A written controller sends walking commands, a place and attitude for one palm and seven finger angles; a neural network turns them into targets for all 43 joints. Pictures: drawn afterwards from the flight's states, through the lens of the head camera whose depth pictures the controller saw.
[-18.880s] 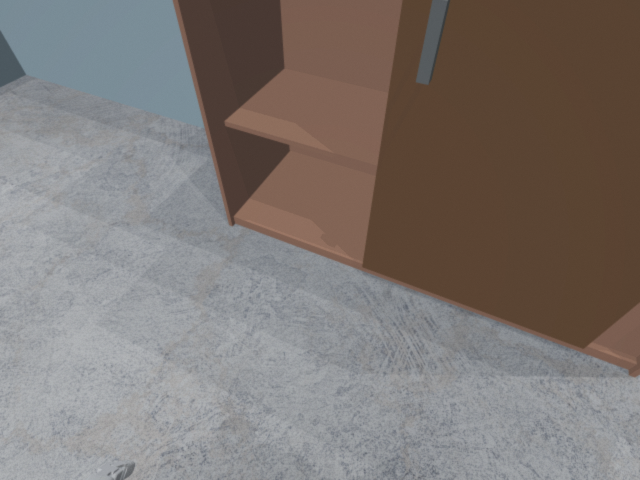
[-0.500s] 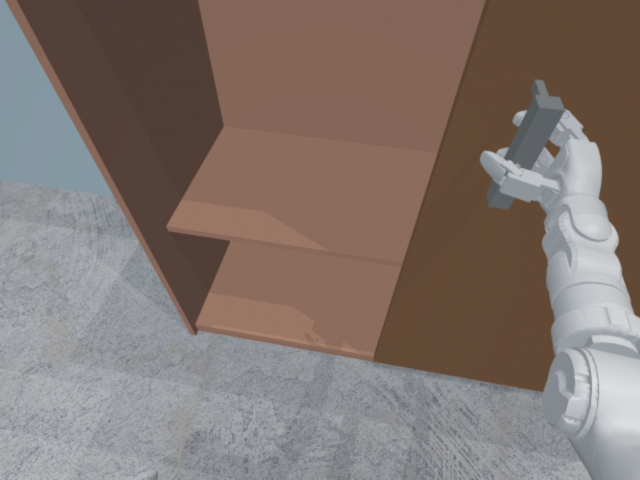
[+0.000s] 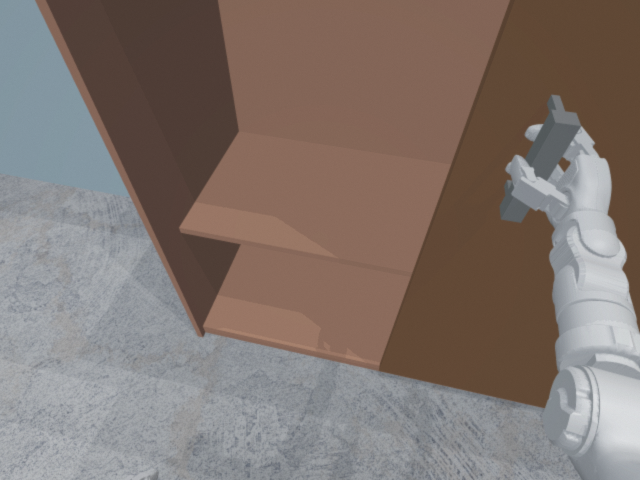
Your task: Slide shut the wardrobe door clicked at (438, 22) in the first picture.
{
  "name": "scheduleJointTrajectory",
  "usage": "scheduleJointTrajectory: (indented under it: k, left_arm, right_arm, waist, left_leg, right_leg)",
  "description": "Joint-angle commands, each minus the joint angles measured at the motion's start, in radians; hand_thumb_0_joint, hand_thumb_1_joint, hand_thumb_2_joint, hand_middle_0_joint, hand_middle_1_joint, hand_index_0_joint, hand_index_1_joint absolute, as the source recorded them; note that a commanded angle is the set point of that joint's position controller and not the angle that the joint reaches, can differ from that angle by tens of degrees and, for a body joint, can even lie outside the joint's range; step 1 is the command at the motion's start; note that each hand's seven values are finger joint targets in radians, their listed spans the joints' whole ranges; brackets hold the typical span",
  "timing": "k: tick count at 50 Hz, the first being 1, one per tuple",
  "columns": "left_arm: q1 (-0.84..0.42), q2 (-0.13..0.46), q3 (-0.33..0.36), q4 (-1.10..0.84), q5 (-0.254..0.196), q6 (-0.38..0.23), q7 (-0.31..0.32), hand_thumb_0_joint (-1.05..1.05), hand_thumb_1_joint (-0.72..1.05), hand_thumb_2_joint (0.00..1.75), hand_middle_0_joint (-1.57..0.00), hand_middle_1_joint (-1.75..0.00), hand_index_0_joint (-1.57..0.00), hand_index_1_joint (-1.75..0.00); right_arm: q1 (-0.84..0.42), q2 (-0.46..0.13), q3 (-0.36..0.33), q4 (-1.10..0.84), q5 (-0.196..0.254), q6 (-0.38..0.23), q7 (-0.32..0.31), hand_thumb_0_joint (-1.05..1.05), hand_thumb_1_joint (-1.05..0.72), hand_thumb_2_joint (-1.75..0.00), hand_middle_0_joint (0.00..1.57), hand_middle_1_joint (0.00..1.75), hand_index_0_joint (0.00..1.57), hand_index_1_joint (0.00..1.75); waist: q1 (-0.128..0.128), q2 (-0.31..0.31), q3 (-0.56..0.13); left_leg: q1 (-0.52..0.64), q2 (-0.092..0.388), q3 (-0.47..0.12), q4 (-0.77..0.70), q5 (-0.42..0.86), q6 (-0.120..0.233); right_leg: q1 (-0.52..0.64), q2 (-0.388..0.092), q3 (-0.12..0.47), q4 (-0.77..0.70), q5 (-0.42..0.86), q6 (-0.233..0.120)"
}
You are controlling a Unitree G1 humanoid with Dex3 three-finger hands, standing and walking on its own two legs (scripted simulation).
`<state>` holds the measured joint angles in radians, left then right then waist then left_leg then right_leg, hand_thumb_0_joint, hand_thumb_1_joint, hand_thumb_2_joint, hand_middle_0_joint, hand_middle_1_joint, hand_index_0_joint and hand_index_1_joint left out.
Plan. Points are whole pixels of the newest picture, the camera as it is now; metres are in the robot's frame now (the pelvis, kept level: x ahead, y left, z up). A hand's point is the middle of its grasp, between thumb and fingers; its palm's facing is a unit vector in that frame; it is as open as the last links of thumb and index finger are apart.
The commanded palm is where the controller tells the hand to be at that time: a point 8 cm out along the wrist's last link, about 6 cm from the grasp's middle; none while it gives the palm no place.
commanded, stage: grip the handle and tug to test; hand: right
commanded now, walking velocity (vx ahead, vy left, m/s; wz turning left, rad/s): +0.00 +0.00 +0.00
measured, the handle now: (532, 160) +0.52 -0.19 +0.16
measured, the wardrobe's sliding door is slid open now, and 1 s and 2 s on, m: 0.60 0.60 0.57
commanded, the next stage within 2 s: tug the door sideways, standing still in 0.42 s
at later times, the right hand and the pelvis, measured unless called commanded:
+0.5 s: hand (525, 182) +0.46 -0.17 +0.17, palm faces +0.07 +1.00 +0.03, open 6.5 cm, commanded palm +0.41 -0.23 +0.16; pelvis +0.03 +0.00 +0.00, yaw +1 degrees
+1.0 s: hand (519, 179) +0.47 -0.16 +0.17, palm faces +0.15 +0.99 +0.00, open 6.3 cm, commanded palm +0.44 -0.16 +0.16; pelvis +0.01 +0.00 +0.00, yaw -4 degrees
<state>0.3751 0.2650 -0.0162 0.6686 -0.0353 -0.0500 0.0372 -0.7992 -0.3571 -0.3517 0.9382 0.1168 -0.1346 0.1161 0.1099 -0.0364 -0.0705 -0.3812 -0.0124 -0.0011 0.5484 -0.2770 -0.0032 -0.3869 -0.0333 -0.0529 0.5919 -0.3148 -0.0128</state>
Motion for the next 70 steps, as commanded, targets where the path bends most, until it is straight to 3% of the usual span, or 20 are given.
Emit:
scheduleJointTrajectory:
  k: [1,4,6,10,11,13,16,17,19,22,26,27,34,35,41,52,54,60,63,70]
  left_arm:
    - [0.021,0.143,0.057,-0.115,-0.005,-0.034,0.012,0.0,0.9,0.9,-0.2,-0.3,-0.2,-0.3]
    - [0.012,0.142,0.055,-0.121,-0.01,-0.03,0.012,0.0,0.9,0.9,-0.2,-0.3,-0.2,-0.3]
    - [0.01,0.144,0.057,-0.13,-0.008,-0.026,0.012,0.0,0.9,0.9,-0.2,-0.3,-0.2,-0.3]
    - [-0.007,0.135,0.057,-0.147,-0.012,-0.023,0.01,0.0,0.9,0.9,-0.2,-0.3,-0.2,-0.3]
    - [-0.004,0.139,0.059,-0.147,-0.011,-0.019,0.01,0.0,0.9,0.9,-0.2,-0.3,-0.2,-0.3]
    - [-0.023,0.135,0.058,-0.16,-0.015,-0.014,0.009,0.0,0.9,0.9,-0.2,-0.3,-0.2,-0.3]
    - [-0.029,0.134,0.06,-0.169,-0.014,-0.007,0.009,0.0,0.9,0.9,-0.2,-0.3,-0.2,-0.3]
    - [-0.041,0.13,0.058,-0.177,-0.018,-0.006,0.008,0.0,0.9,0.9,-0.2,-0.3,-0.2,-0.3]
    - [-0.048,0.126,0.061,-0.183,-0.016,-0.005,0.006,0.0,0.9,0.9,-0.2,-0.3,-0.2,-0.3]
    - [-0.056,0.129,0.06,-0.19,-0.019,0.004,0.009,0.0,0.9,0.9,-0.2,-0.3,-0.2,-0.3]
    - [-0.067,0.122,0.06,-0.199,-0.017,0.01,0.011,0.0,0.9,0.9,-0.2,-0.3,-0.2,-0.3]
    - [-0.071,0.116,0.058,-0.196,-0.02,0.009,0.011,0.0,0.9,0.9,-0.2,-0.3,-0.2,-0.3]
    - [-0.023,0.111,0.072,-0.094,-0.007,-0.001,0.014,0.0,0.9,0.9,-0.2,-0.3,-0.2,-0.3]
    - [-0.019,0.109,0.072,-0.085,-0.003,-0.003,0.011,0.0,0.9,0.9,-0.2,-0.3,-0.2,-0.3]
    - [-0.013,0.102,0.067,-0.047,0.003,-0.011,-0.001,0.0,0.9,0.9,-0.2,-0.3,-0.2,-0.3]
    - [0.004,0.106,0.063,-0.011,0.005,-0.083,-0.023,0.0,0.9,0.9,-0.2,-0.3,-0.2,-0.3]
    - [0.017,0.108,0.065,0.0,0.009,-0.099,-0.027,0.0,0.9,0.9,-0.2,-0.3,-0.2,-0.3]
    - [0.044,0.114,0.066,0.024,0.01,-0.135,-0.033,0.0,0.9,0.9,-0.2,-0.3,-0.2,-0.3]
    - [0.047,0.114,0.066,0.029,0.01,-0.145,-0.036,0.0,0.9,0.9,-0.2,-0.3,-0.2,-0.3]
    - [0.053,0.113,0.065,0.03,0.011,-0.166,-0.041,0.0,0.9,0.9,-0.2,-0.3,-0.2,-0.3]
  right_arm:
    - [-0.41,-0.291,-0.051,-0.279,0.018,-0.076,0.002,0.0,-0.9,-0.9,0.45,1.4,0.45,1.4]
    - [-0.408,-0.276,-0.033,-0.289,0.016,-0.06,0.003,0.0,-0.9,-0.9,0.45,1.4,0.45,1.4]
    - [-0.34,-0.293,-0.06,-0.298,0.021,-0.051,0.0,0.0,-0.9,-0.9,0.45,1.4,0.45,1.4]
    - [-0.284,-0.24,-0.03,-0.356,0.031,-0.025,0.006,0.0,-0.9,-0.9,0.45,1.4,0.45,1.4]
    - [-0.26,-0.258,-0.045,-0.369,0.033,-0.02,0.003,0.0,-0.9,-0.9,0.45,1.4,0.45,1.4]
    - [-0.241,-0.223,-0.016,-0.416,0.035,-0.002,0.006,0.0,-0.9,-0.9,0.45,1.4,0.45,1.4]
    - [-0.151,-0.251,-0.052,-0.465,0.041,0.017,0.002,0.0,-0.9,-0.9,0.45,1.4,0.45,1.4]
    - [-0.132,-0.209,-0.02,-0.48,0.045,0.03,0.006,0.0,-0.9,-0.9,0.45,1.4,0.45,1.4]
    - [-0.111,-0.212,-0.028,-0.547,0.051,0.044,0.005,0.0,-0.9,-0.9,0.45,1.4,0.45,1.4]
    - [-0.029,-0.231,-0.054,-0.566,0.061,0.076,0.007,0.0,-0.9,-0.9,0.45,1.4,0.45,1.4]
    - [0.006,-0.231,-0.065,-0.64,0.066,0.113,0.002,0.0,-0.9,-0.9,0.45,1.4,0.45,1.4]
    - [-0.049,-0.179,-0.009,-0.668,0.064,0.118,0.001,0.0,-0.9,-0.9,0.45,1.4,0.45,1.4]
    - [-0.417,-0.011,0.153,-0.558,0.036,0.135,-0.061,0.0,-0.9,-0.9,0.45,1.4,0.45,1.4]
    - [-0.428,0.006,0.163,-0.533,0.031,0.132,-0.068,0.0,-0.9,-0.9,0.45,1.4,0.45,1.4]
    - [-0.537,0.146,0.276,-0.416,0.031,0.074,-0.079,0.0,-0.9,-0.9,0.45,1.4,0.45,1.4]
    - [-0.686,0.287,0.397,-0.295,0.029,-0.048,-0.086,0.0,-0.9,-0.9,0.45,1.4,0.45,1.4]
    - [-0.718,0.297,0.409,-0.311,0.026,-0.062,-0.09,0.0,-0.9,-0.9,0.45,1.4,0.45,1.4]
    - [-0.725,0.307,0.406,-0.251,0.03,-0.071,-0.099,0.0,-0.9,-0.9,0.45,1.4,0.45,1.4]
    - [-0.722,0.304,0.405,-0.237,0.023,-0.073,-0.104,0.0,-0.9,-0.9,0.45,1.4,0.45,1.4]
    - [-0.737,0.321,0.411,-0.245,0.024,-0.078,-0.112,0.0,-0.9,-0.9,0.45,1.4,0.45,1.4]
  waist:
    - [-0.048,0.027,-0.341]
    - [-0.044,-0.011,-0.318]
    - [-0.063,0.024,-0.343]
    - [-0.07,-0.001,-0.344]
    - [-0.073,0.04,-0.348]
    - [-0.071,0.003,-0.341]
    - [-0.094,0.029,-0.346]
    - [-0.089,0.0,-0.341]
    - [-0.096,-0.011,-0.363]
    - [-0.102,0.052,-0.338]
    - [-0.114,0.005,-0.355]
    - [-0.094,-0.018,-0.353]
    - [0.003,-0.004,-0.327]
    - [0.0,-0.038,-0.343]
    - [0.026,0.021,-0.351]
    - [0.049,-0.024,-0.319]
    - [0.051,-0.054,-0.346]
    - [0.057,0.01,-0.32]
    - [0.053,-0.021,-0.311]
    - [0.053,-0.006,-0.328]
  left_leg:
    - [0.164,-0.012,0.022,-0.031,0.397,0.024]
    - [0.144,-0.011,0.023,-0.033,0.388,0.025]
    - [0.182,-0.01,0.023,-0.033,0.401,0.026]
    - [0.187,-0.01,0.028,-0.028,0.455,0.026]
    - [0.211,-0.01,0.029,-0.031,0.47,0.026]
    - [0.208,-0.009,0.026,-0.032,0.493,0.022]
    - [0.249,-0.007,0.03,-0.032,0.524,0.026]
    - [0.24,-0.007,0.027,-0.032,0.54,0.024]
    - [0.254,-0.005,0.028,-0.031,0.569,0.022]
    - [0.287,-0.003,0.032,-0.033,0.622,0.018]
    - [0.309,0.004,0.029,-0.035,0.669,0.018]
    - [0.286,0.003,0.033,-0.035,0.677,0.017]
    - [0.111,-0.008,0.044,-0.045,0.578,0.015]
    - [0.099,-0.006,0.043,-0.042,0.57,0.016]
    - [0.05,-0.008,0.055,-0.032,0.486,0.024]
    - [-0.093,-0.02,0.065,-0.018,0.245,0.033]
    - [-0.109,-0.02,0.067,-0.009,0.239,0.034]
    - [-0.118,-0.026,0.071,-0.011,0.217,0.03]
    - [-0.132,-0.026,0.07,-0.008,0.2,0.031]
    - [-0.126,-0.028,0.071,-0.002,0.215,0.029]
  right_leg:
    - [0.155,0.024,0.031,-0.042,0.352,-0.022]
    - [0.16,0.023,0.031,-0.047,0.347,-0.019]
    - [0.153,0.024,0.03,-0.047,0.356,-0.021]
    - [0.185,0.022,0.026,-0.047,0.421,-0.018]
    - [0.176,0.022,0.027,-0.048,0.432,-0.021]
    - [0.189,0.022,0.017,-0.051,0.445,-0.02]
    - [0.187,0.02,0.021,-0.055,0.487,-0.019]
    - [0.201,0.021,0.016,-0.055,0.499,-0.02]
    - [0.224,0.019,0.018,-0.053,0.545,-0.018]
    - [0.205,0.015,0.013,-0.062,0.568,-0.019]
    - [0.232,0.016,0.011,-0.057,0.638,-0.017]
    - [0.254,0.015,0.013,-0.055,0.664,-0.016]
    - [0.326,0.012,0.047,-0.012,0.653,-0.014]
    - [0.338,0.015,0.05,-0.005,0.667,-0.011]
    - [0.339,0.021,0.078,0.004,0.592,-0.008]
    - [0.338,0.012,0.134,-0.013,0.384,0.012]
    - [0.361,0.01,0.143,-0.009,0.403,0.019]
    - [0.326,0.012,0.144,-0.015,0.353,0.018]
    - [0.324,0.015,0.146,-0.017,0.336,0.021]
    - [0.32,0.019,0.141,-0.01,0.345,0.02]
